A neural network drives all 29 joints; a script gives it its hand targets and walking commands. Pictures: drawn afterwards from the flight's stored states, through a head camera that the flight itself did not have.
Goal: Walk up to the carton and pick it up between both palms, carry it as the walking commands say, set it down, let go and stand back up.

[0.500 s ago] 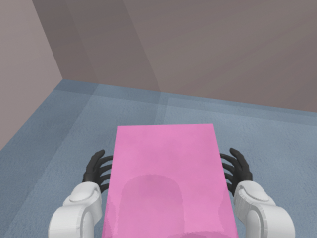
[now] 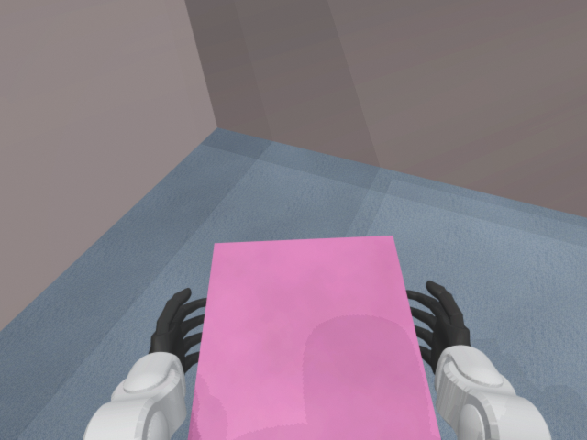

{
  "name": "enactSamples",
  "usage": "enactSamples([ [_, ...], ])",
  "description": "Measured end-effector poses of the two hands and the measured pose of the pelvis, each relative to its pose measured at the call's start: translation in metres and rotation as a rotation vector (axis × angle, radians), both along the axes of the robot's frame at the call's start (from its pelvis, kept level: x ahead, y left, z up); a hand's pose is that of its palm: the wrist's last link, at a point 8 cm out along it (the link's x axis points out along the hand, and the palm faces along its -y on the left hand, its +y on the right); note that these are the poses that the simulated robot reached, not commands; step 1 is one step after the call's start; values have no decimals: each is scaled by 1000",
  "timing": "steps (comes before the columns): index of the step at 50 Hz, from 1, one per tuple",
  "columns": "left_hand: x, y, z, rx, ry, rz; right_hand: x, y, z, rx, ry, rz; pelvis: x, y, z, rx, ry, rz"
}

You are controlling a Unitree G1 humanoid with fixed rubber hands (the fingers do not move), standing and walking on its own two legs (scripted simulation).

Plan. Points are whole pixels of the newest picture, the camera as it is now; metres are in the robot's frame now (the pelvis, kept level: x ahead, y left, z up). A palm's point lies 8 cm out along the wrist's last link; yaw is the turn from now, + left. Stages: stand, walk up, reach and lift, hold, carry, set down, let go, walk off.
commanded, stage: carry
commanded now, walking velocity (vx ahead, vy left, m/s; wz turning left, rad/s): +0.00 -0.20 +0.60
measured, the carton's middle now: (308, 365) +0.24 -0.01 +0.01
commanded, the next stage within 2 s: none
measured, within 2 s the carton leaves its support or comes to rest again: neither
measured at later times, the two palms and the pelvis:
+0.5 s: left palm out of the picture +0.13 +0.12 +0.09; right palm (477, 353) +0.21 -0.18 +0.11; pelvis -0.06 -0.09 +0.01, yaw +15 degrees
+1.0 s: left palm out of the picture +0.05 +0.01 +0.08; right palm (522, 345) +0.23 -0.24 +0.08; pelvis -0.06 -0.25 -0.01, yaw +34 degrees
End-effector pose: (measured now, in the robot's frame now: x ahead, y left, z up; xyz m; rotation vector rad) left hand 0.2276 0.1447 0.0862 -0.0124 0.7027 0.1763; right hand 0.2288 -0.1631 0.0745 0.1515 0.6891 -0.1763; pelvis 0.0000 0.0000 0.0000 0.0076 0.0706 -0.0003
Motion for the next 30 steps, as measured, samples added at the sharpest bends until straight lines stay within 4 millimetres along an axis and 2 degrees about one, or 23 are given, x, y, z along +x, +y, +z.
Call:
enactSamples([
  [6,-25,3,-2,-34,-39,87,3,4,10,-37,-40,88,-14,-19,-4,-8,-12,77],
  [10,-41,11,-16,-84,-69,152,7,15,14,-91,-70,155,-18,-28,-15,-17,-11,126],
  [13,-58,11,-25,-100,-16,190,2,18,9,-111,-18,196,-27,-35,-11,-23,-24,153],
  [17,-80,6,-22,-105,39,232,-11,14,7,-102,39,230,-39,-48,1,-47,-26,189],
  [21,-90,-6,-10,-110,3,257,-16,3,20,-103,2,251,-49,-66,9,-70,-4,224],
  [25,-97,-27,1,-106,-54,278,-16,-15,34,-102,-55,272,-57,-93,11,-91,15,263],
  [30,-111,-65,2,-83,-72,320,-17,-50,29,-80,-71,314,-63,-138,4,-85,32,312],
])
